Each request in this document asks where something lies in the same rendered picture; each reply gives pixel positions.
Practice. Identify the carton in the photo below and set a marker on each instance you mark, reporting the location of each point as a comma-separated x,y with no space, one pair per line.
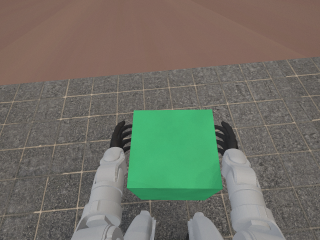
174,155

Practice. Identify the robot right forearm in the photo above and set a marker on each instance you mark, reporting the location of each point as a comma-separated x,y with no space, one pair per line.
249,210

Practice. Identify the robot left thigh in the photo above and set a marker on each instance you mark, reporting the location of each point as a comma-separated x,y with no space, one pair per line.
143,227

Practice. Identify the robot left hand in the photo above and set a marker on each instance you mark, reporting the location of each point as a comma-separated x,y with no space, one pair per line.
118,136

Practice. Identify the left robot upper arm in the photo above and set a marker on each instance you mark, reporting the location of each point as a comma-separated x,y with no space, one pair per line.
102,232

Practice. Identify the right robot upper arm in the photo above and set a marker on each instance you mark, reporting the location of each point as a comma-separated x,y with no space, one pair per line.
247,234

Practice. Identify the robot left forearm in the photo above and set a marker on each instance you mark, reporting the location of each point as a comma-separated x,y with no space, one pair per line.
104,206

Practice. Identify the robot right hand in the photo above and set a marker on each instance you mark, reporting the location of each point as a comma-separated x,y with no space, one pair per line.
229,138

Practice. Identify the robot thigh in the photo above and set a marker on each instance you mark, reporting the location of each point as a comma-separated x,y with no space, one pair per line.
202,228
143,227

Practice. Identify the robot right thigh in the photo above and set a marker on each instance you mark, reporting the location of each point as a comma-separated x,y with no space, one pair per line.
202,228

